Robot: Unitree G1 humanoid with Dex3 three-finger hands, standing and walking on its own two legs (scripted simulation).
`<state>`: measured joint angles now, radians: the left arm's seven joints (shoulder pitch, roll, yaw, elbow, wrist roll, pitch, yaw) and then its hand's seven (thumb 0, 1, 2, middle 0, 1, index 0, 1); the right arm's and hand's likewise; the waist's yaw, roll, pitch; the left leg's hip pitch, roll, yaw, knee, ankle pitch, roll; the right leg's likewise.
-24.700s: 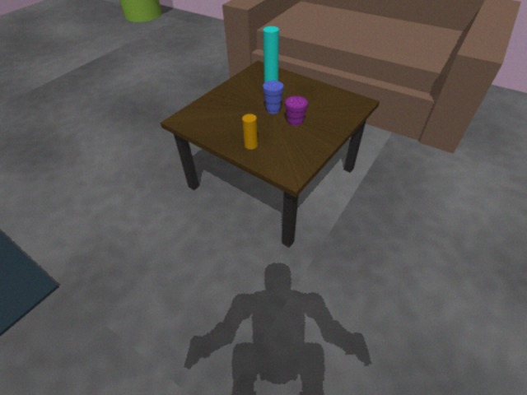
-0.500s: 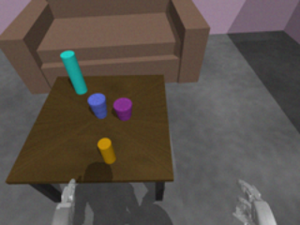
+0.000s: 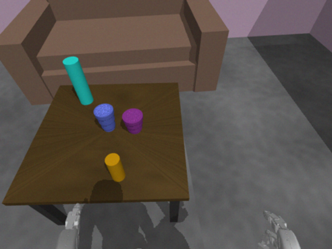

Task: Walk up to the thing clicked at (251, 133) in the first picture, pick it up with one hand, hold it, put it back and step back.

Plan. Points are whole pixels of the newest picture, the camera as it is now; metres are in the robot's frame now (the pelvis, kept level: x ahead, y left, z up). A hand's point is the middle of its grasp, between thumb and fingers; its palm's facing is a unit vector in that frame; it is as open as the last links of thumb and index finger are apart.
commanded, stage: home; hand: left
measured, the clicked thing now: (115, 168) +0.46 +0.22 -0.23
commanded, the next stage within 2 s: stand in 0.30 s
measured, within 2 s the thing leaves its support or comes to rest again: neither
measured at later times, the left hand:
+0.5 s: hand out of the picture +0.15 +0.20 -0.07, palm faces +0.00 -0.94 -0.34, open 17.2 cm
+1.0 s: hand out of the picture +0.04 +0.26 -0.10, palm faces +0.00 -0.93 -0.36, open 7.8 cm
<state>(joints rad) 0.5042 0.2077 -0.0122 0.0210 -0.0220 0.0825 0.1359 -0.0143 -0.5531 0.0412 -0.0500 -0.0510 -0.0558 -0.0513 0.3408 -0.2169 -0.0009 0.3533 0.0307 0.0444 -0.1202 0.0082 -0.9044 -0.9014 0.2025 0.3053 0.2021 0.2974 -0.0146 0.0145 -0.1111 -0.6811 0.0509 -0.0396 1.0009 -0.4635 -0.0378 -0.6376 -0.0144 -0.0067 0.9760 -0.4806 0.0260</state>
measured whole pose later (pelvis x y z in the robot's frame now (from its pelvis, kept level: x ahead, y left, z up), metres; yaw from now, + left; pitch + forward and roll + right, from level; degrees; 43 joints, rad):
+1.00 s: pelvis +0.00 +0.01 +0.05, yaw +1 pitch -4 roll +0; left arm 0.23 0.34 0.01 1.03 0.02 0.00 0.02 0.00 0.81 0.88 -0.20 -0.30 -0.21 -0.30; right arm 0.20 -0.32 -0.02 1.04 -0.03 0.00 -0.01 0.00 -0.91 -0.90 0.20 0.30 0.20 0.30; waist 0.01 0.02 0.06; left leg -0.24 0.02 -0.02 0.58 -0.28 -0.02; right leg -0.20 -0.05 -0.01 0.56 -0.30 0.04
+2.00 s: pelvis +0.00 +0.00 +0.07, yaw +0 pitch -4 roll +0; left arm 0.11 0.34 0.00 1.16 0.01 -0.01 0.00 0.00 0.91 0.89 -0.20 -0.30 -0.21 -0.30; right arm 0.11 -0.34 -0.01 1.15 -0.02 0.00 0.00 0.00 -0.91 -0.90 0.20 0.30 0.20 0.30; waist 0.00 0.01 0.06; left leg -0.12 0.03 -0.01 0.35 -0.16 -0.03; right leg -0.09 -0.04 -0.01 0.35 -0.19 0.03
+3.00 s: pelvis +0.01 -0.01 +0.06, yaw +0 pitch -2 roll -1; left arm 0.09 0.35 0.04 1.09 -0.01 0.00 0.00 0.00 0.91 0.89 -0.20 -0.30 -0.21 -0.30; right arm 0.08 -0.36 -0.02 1.11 0.00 0.02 0.01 0.00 -0.91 -0.90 0.20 0.30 0.20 0.30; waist -0.01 0.02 0.10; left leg -0.19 0.05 -0.02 0.44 -0.21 -0.03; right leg -0.14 -0.02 -0.01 0.40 -0.22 0.01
